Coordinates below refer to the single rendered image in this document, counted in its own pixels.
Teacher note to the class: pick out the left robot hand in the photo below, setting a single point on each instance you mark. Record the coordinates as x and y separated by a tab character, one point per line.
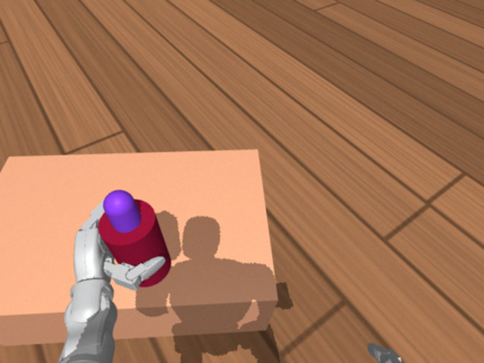
93	259

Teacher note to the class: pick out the right robot hand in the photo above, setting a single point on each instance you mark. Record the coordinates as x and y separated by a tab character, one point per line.
383	355

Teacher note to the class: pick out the left robot arm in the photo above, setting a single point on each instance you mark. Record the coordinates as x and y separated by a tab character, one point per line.
90	318

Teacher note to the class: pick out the bottle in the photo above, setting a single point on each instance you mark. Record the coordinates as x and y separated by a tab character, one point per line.
132	233

